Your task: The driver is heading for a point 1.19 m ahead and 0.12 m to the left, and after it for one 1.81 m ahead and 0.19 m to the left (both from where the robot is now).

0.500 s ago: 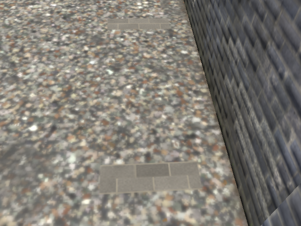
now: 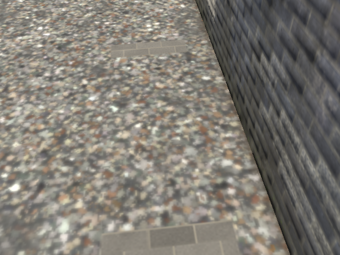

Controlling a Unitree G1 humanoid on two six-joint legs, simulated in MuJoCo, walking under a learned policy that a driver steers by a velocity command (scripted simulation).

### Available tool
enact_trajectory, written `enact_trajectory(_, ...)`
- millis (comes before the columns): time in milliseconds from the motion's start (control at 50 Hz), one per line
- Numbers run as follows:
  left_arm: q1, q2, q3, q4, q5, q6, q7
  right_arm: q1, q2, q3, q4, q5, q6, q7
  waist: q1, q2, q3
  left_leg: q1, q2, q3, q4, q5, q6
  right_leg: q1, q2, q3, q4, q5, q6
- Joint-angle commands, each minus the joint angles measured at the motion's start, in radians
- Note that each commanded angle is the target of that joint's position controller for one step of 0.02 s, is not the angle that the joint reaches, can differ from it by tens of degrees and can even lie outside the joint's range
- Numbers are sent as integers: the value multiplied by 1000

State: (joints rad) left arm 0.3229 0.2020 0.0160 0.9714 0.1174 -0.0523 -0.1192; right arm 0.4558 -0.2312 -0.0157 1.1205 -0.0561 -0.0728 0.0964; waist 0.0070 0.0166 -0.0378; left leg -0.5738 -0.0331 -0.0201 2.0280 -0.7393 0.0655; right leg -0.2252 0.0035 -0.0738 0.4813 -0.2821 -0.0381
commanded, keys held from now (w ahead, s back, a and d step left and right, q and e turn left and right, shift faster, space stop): no key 0.40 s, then w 0.60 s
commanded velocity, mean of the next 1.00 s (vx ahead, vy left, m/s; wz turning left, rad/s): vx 0.24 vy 0.00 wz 0.00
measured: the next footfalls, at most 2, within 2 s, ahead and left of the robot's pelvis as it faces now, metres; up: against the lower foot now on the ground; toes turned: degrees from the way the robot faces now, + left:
left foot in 0.24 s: +0.18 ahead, +0.14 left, -0.03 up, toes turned +5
left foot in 0.50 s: +0.28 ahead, +0.17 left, -0.20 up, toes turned +3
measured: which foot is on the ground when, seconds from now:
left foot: up 0.00-0.22, down 0.24-0.28, up 0.30-0.48, down 0.50-0.94, up 0.96-1.00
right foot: down 0.00-0.50, up 0.52-0.90, down 0.92-1.00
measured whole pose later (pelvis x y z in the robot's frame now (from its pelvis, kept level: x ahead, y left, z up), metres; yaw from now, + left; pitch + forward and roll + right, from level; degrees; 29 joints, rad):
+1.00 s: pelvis +0.43 +0.03 -0.23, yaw -1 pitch +2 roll +0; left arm 0.03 0.20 0.05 0.84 0.00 -0.10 -0.01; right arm 0.36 -0.20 -0.07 1.00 0.05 -0.10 -0.01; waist -0.02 0.02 -0.02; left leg -0.35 0.01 -0.05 1.18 -0.49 0.03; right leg -0.48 0.02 -0.03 0.68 -0.24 -0.05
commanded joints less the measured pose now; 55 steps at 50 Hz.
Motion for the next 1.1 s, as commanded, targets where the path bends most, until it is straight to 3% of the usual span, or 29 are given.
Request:
enact_trajectory(20,108,0,-19,-3,-30,-19,-9,-146,-20,-8,-230,23,-18,-49,-51,-43,54,-563,169,-104,-278,345,-33,129,-417,351,9,648,-314)
enact_trajectory(40,84,-78,-39,20,-13,-39,20,-137,20,15,-204,-3,-4,-61,-70,-14,158,-503,235,-128,-466,548,-17,-99,-355,277,-42,523,-285)
enact_trajectory(80,-9,-69,-51,7,-35,-54,33,29,5,-2,-98,-5,15,-38,-144,-50,158,-54,207,-43,-799,839,-60,-526,-175,96,2,446,-215)
enact_trajectory(140,-102,105,-25,-32,-26,-81,31,148,-26,-9,-70,-24,1,-18,-200,-75,61,384,81,106,-653,835,-141,-829,-110,75,122,394,-138)
enact_trajectory(160,47,81,-15,21,-34,-88,62,-70,-80,-20,-142,-51,-1,-39,-62,-80,44,2,171,-56,-833,907,-145,-438,-176,183,228,257,-157)
enact_trajectory(200,391,-91,-65,172,-66,-65,126,-326,-32,-7,-224,-25,15,-66,102,-62,10,-530,238,-131,-1161,867,-183,168,-282,423,443,295,-189)
enact_trajectory(240,526,-94,-52,224,-77,-35,134,-443,32,11,-258,-1,14,-74,164,-73,7,-555,221,-84,-1282,729,-183,210,-284,539,456,264,-207)
enact_trajectory(280,572,-216,-75,216,-114,-19,113,-533,-27,0,-250,29,-9,-63,192,-35,66,-611,197,3,-1355,790,-170,243,-118,388,403,187,-64)
enact_trajectory(340,340,32,-5,105,-83,-28,145,-453,-47,-16,-175,-14,-4,-35,136,-19,161,-105,94,119,-1497,983,-114,-248,-68,224,394,-16,-108)
enact_trajectory(380,342,-52,-25,120,-74,-25,157,-459,-3,-17,-184,6,9,-37,130,-52,118,60,126,48,-1671,993,-98,-217,-129,294,421,-80,-122)
enact_trajectory(420,376,-11,-14,139,-47,-6,141,-426,-26,-27,-180,-4,30,-53,117,-57,124,147,178,-20,-1738,1143,-47,-207,-216,418,472,-99,-145)
enact_trajectory(440,332,-4,-6,126,-53,-1,133,-439,-37,-31,-195,-12,43,-62,108,-63,122,147,187,-16,-1812,1114,-35,-170,-227,438,496,-138,-143)
enact_trajectory(460,217,23,47,99,-171,-1,185,-409,-24,-51,-194,151,40,-81,108,-7,142,305,104,22,-1859,1153,-73,-232,-72,261,655,100,-98)
enact_trajectory(500,266,-67,44,145,-159,-32,191,-64,-74,-77,-83,127,81,-108,-12,46,-48,802,140,73,-1740,1505,-49,-504,-7,141,966,-41,-14)
enact_trajectory(520,219,-97,37,132,-151,-53,175,182,-155,-98,-14,96,81,-106,-151,176,-191,1198,310,-19,-1526,1866,75,-826,65,79,1438,-694,49)
enact_trajectory(540,204,-62,35,70,-185,-71,165,144,-188,-97,-11,86,81,-101,-132,211,-308,1335,393,-92,-1380,1700,150,-1041,5,88,1689,-786,68)
enact_trajectory(580,57,-61,32,-13,-180,-58,159,109,-104,-72,-19,92,77,-90,-167,117,-286,1166,397,-149,-1395,1249,171,-1222,-29,86,1809,-617,50)
enact_trajectory(620,-32,-193,-23,-132,-198,-20,181,-34,-203,-87,-2,73,71,-90,11,17,-126,734,546,-465,-1648,471,276,-1187,-146,117,1532,-416,69)
enact_trajectory(640,-124,-150,-13,-146,-205,4,193,-124,-23,-34,-32,49,63,-87,29,-60,35,545,476,-421,-1681,253,191,-1221,-136,152,1419,-234,44)
enact_trajectory(700,-46,-91,3,-132,-83,-9,181,-365,-54,-20,-136,34,38,-119,145,3,123,-70,237,-101,-1730,419,91,-560,-125,137,734,316,39)
enact_trajectory(780,-253,-18,19,-161,-138,-33,161,-202,-143,-63,-131,99,16,-140,43,90,106,152,272,-109,-1808,575,111,-354,-81,99,310,400,75)
enact_trajectory(860,-411,41,29,-218,-148,-33,138,-49,-108,-80,-112,84,10,-127,-40,100,187,416,306,-174,-1746,654,114,-399,-36,46,124,158,28)
enact_trajectory(900,-265,95,61,-167,-134,-41,130,-11,-83,-73,-116,79,11,-118,23,104,119,429,228,-114,-1550,860,87,-180,17,10,98,102,-19)
enact_trajectory(920,-54,166,90,-111,-118,-49,126,-65,-87,-72,-142,79,1,-115,130,57,7,281,164,-29,-1265,961,52,100,-39,101,171,277,-77)
enact_trajectory(940,140,281,124,-66,-100,-52,118,19,27,-44,-165,86,-30,-101,143,-232,-190,-139,36,47,-816,622,-24,557,-301,518,97,177,-262)
enact_trajectory(960,233,248,110,-44,-96,-42,105,19,-43,-65,-161,102,-69,-93,157,-307,-315,-244,-3,-104,-641,174,-32,594,-402,896,-127,36,-334)
enact_trajectory(980,148,189,96,-49,-111,-41,104,-58,-101,-88,-185,123,-75,-92,142,-238,-156,-368,49,-121,-563,214,-20,509,-371,780,-135,-77,-289)
enact_trajectory(1020,-75,107,59,-90,-109,-40,91,-169,-79,-88,-239,88,-37,-126,64,-123,-1,-325,121,-41,-588,363,0,158,-288,498,-154,78,-238)
enact_trajectory(1100,-136,109,51,-55,-101,-48,93,-126,-22,-81,-284,84,6,-142,-39,-97,-1,-145,177,-36,-755,520,-15,-86,-220,328,-277,174,-216)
